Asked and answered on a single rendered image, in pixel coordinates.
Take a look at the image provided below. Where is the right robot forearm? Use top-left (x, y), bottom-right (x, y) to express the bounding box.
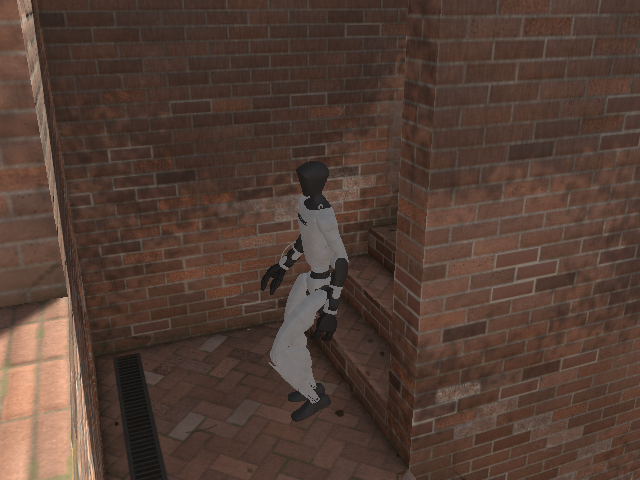
top-left (279, 234), bottom-right (304, 270)

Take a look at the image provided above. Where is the left robot forearm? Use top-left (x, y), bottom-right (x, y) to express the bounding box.
top-left (323, 258), bottom-right (348, 315)

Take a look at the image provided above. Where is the right robot hand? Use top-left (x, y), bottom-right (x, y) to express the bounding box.
top-left (261, 263), bottom-right (286, 295)

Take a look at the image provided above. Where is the left robot upper arm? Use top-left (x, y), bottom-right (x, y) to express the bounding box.
top-left (315, 210), bottom-right (349, 269)

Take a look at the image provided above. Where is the left robot hand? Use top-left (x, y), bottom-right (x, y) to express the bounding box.
top-left (310, 312), bottom-right (337, 341)

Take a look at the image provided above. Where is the robot right shin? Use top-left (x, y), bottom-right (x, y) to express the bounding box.
top-left (289, 346), bottom-right (317, 389)

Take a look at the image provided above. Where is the right robot thigh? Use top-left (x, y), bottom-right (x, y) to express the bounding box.
top-left (284, 273), bottom-right (310, 351)

